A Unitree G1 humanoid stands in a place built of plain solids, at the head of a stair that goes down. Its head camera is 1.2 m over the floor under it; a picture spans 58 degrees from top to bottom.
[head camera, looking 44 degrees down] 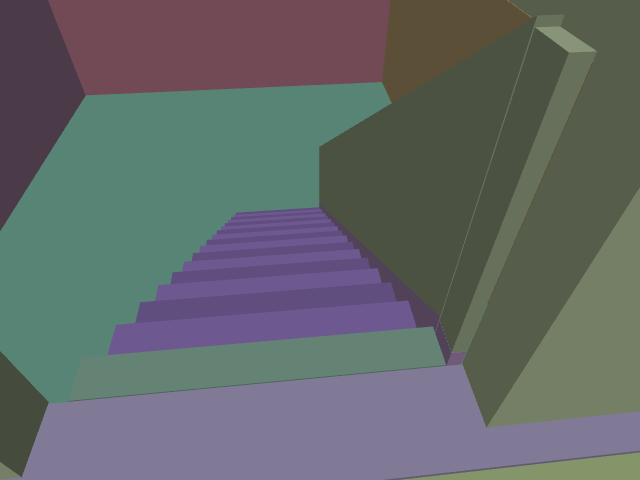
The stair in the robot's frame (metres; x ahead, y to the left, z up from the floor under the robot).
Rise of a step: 0.16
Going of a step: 0.23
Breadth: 1.13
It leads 6 degrees to the left of straight ahead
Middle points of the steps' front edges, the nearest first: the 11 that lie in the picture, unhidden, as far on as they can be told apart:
0.78 0.18 0.00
1.01 0.21 -0.16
1.24 0.23 -0.32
1.47 0.26 -0.48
1.70 0.28 -0.64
1.93 0.30 -0.80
2.16 0.33 -0.96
2.40 0.35 -1.12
2.63 0.38 -1.28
2.86 0.40 -1.44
3.09 0.42 -1.60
